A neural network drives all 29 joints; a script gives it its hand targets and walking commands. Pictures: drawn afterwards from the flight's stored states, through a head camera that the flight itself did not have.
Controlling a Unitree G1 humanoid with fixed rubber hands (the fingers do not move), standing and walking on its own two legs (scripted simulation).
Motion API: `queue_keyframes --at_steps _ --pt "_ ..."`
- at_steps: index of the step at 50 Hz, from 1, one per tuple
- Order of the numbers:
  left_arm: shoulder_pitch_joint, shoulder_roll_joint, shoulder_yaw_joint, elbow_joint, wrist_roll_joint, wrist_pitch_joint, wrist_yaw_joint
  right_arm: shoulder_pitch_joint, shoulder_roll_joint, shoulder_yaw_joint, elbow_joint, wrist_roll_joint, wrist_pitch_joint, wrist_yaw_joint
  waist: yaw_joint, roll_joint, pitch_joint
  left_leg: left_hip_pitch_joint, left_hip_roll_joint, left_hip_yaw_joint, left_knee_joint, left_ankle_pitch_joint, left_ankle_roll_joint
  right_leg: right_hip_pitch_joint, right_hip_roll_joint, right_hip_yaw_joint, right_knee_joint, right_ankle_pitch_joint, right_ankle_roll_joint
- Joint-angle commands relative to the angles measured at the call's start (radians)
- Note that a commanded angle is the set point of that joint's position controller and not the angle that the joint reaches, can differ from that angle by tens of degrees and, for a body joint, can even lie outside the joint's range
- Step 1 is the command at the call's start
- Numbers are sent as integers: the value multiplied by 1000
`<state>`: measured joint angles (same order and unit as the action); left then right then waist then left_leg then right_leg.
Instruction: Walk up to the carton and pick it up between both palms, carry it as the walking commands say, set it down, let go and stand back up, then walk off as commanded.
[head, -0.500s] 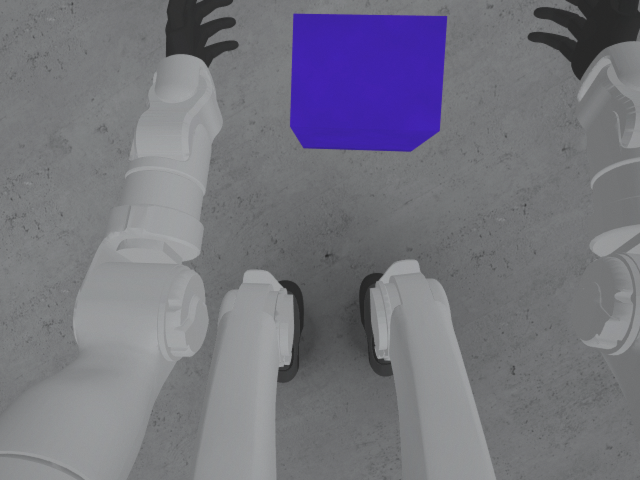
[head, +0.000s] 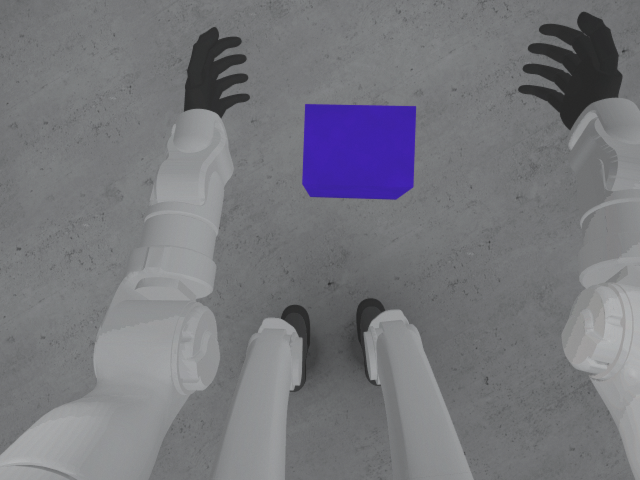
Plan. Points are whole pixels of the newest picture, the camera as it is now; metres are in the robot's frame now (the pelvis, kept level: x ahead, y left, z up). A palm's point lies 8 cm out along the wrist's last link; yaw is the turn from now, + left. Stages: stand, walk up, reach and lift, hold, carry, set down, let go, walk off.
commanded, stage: set down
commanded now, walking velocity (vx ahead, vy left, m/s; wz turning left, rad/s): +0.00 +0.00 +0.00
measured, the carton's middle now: (356, 157) +0.54 -0.07 -0.52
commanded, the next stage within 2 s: let go in 0.20 s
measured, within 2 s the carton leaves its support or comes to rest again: neither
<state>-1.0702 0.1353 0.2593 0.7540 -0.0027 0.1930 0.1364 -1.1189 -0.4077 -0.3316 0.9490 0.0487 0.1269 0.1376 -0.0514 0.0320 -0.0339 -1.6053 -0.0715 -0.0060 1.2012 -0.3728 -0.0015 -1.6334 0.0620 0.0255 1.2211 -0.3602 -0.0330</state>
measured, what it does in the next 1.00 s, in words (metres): rises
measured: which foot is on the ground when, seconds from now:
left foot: down 0.00-1.00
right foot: down 0.00-1.00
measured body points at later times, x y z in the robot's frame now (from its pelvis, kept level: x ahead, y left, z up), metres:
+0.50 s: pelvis +0.04 -0.01 +0.08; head +0.31 -0.04 +0.43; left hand +0.46 +0.14 -0.06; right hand +0.44 -0.28 -0.06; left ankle +0.07 +0.11 -0.59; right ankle +0.07 -0.09 -0.59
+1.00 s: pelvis +0.08 +0.00 +0.14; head +0.16 +0.00 +0.58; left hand +0.29 +0.22 +0.05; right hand +0.26 -0.24 +0.06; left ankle +0.07 +0.11 -0.59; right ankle +0.07 -0.09 -0.59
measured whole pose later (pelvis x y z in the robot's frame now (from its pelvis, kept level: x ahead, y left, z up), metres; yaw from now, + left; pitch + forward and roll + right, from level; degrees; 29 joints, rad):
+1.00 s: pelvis +0.08 +0.00 +0.14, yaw -2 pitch +6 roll +0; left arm 0.15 0.19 0.06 0.45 0.00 0.03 -0.04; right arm 0.13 -0.22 -0.05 0.48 0.00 0.02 0.07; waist -0.03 0.00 0.06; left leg -0.34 -0.05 -0.04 0.51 -0.27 0.02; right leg -0.36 0.06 0.05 0.51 -0.25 -0.03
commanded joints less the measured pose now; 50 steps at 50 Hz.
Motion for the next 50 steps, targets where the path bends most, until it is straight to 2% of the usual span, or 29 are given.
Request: queue_keyframes --at_steps 1,8,13,16,20,24,28,33,39,44,50 --pt "-193 60 5 -113 12 -28 -6 -199 -143 -21 -103 -13 -30 4 -42 -41 -985 535 -2 1 -128 260 -40 664 -28 12 -173 429 56" --pt "-136 32 41 -44 64 -57 -24 -159 -88 -34 -55 -61 -54 4 -35 -54 -857 527 7 -9 -241 259 -47 742 -36 22 -270 473 55" --pt "-69 33 64 -45 109 -74 -32 -106 -59 -43 -69 -96 -62 -8 -19 -63 -892 539 7 0 -285 284 -43 883 -42 42 -290 566 51" --pt "20 25 54 -93 128 -73 -25 -26 -57 -36 -117 -124 -61 -13 -10 -59 -968 592 9 4 -310 334 -38 997 -47 51 -283 658 48" --pt "181 27 12 -215 121 -76 -27 147 -45 -10 -240 -139 -60 -28 -21 -85 -1069 636 8 5 -343 400 -38 1213 -57 73 -290 843 40" --pt "366 44 -36 -330 96 -78 -50 356 -25 43 -368 -119 -59 -43 -23 -100 -1030 669 12 -7 -392 391 -36 1361 -78 107 -336 933 39" --pt "523 55 -71 -332 73 -102 -89 529 14 98 -422 -76 -74 -43 -3 -91 -858 733 24 -22 -450 339 -28 1360 -89 117 -420 848 46" --pt "713 76 -88 -280 46 -143 -121 734 49 156 -412 -42 -104 -48 14 -74 -622 872 41 -33 -536 277 -25 1338 -87 112 -540 644 46" --pt "913 103 -118 -268 26 -178 -148 939 93 204 -434 -43 -124 -56 26 -55 -366 1055 57 -30 -628 210 -13 1339 -85 87 -642 415 43" --pt "1094 127 -152 -357 10 -190 -166 1120 88 228 -528 -46 -130 -69 20 -53 -275 1251 57 -30 -695 272 -4 1433 -74 68 -706 407 43" --pt "1241 150 -189 -418 -5 -176 -181 1270 71 254 -589 -50 -117 -70 33 -26 -114 1395 65 -42 -779 337 -4 1515 -59 41 -784 384 40"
